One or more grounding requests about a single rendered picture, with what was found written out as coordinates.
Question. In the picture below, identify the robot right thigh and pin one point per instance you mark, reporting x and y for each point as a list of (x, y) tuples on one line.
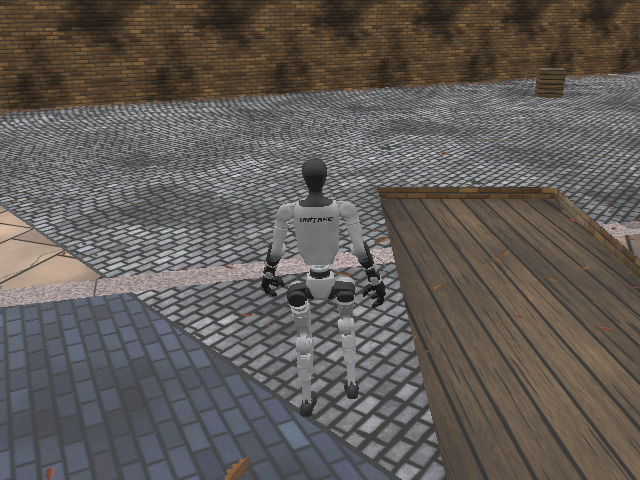
[(345, 294)]

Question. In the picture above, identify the right robot upper arm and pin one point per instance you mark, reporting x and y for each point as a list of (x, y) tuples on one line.
[(349, 211)]

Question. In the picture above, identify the robot right hand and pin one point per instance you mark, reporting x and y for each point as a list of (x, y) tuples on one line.
[(380, 293)]

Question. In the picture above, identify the left robot upper arm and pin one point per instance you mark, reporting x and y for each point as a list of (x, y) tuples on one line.
[(284, 214)]

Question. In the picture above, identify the robot left forearm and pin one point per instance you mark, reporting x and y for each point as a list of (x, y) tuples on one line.
[(271, 264)]

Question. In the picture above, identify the robot left hand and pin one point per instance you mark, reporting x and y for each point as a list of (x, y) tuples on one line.
[(275, 282)]

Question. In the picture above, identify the left robot shin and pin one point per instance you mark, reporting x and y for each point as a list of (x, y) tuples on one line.
[(305, 372)]

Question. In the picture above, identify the robot right forearm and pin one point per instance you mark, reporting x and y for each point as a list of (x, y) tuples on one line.
[(369, 266)]

